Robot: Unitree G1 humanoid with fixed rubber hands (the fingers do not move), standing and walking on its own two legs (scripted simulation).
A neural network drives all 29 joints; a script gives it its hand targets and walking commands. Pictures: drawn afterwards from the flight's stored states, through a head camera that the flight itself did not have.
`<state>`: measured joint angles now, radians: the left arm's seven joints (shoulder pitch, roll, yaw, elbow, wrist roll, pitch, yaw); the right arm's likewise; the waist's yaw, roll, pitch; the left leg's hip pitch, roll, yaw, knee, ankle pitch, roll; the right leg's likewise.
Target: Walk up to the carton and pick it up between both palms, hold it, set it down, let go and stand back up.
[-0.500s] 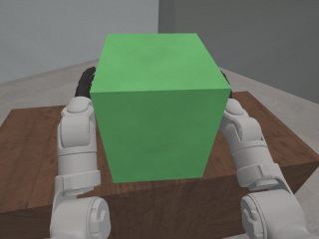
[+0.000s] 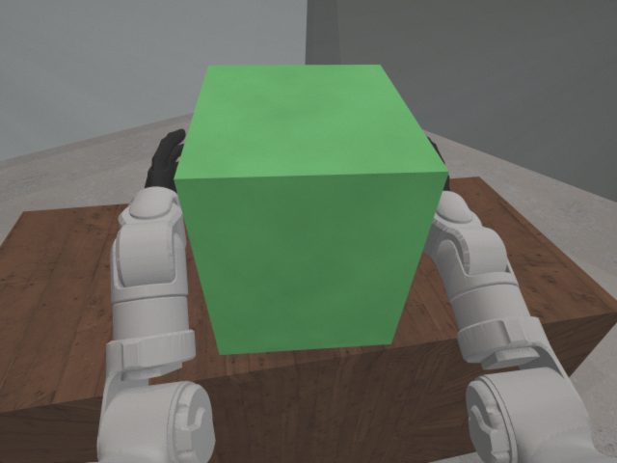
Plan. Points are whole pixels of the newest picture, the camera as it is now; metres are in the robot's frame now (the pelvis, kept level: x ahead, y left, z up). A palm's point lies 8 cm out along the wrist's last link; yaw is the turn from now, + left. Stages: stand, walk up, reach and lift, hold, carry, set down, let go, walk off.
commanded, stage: hold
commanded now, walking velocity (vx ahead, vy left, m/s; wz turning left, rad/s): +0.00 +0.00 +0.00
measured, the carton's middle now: (301, 207) +0.39 +0.00 +0.20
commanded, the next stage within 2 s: none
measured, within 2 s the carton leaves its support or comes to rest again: neither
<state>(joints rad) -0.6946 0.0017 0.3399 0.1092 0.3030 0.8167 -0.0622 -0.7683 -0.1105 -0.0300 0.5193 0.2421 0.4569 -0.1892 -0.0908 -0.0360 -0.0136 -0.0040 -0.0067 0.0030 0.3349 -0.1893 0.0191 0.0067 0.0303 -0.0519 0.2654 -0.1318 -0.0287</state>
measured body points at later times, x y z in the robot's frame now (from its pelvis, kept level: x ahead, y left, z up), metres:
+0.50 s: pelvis +0.00 +0.00 +0.00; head -0.06 +0.02 +0.45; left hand +0.37 +0.16 +0.24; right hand +0.38 -0.16 +0.23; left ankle +0.01 +0.10 -0.75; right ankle +0.02 -0.10 -0.75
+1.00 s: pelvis +0.00 +0.00 +0.00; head -0.06 +0.02 +0.44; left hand +0.38 +0.16 +0.23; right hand +0.38 -0.16 +0.23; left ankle +0.01 +0.10 -0.75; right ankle +0.02 -0.10 -0.75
